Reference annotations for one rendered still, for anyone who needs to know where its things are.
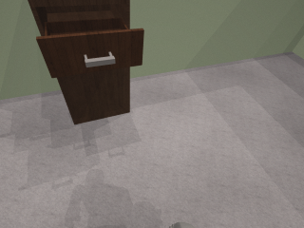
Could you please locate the drawer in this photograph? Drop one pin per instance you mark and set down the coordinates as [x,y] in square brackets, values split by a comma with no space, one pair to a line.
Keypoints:
[66,43]

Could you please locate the cabinet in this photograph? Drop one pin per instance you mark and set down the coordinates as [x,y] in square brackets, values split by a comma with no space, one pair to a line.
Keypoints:
[95,95]

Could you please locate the handle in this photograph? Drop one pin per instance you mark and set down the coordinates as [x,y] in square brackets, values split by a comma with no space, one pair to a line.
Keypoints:
[100,61]

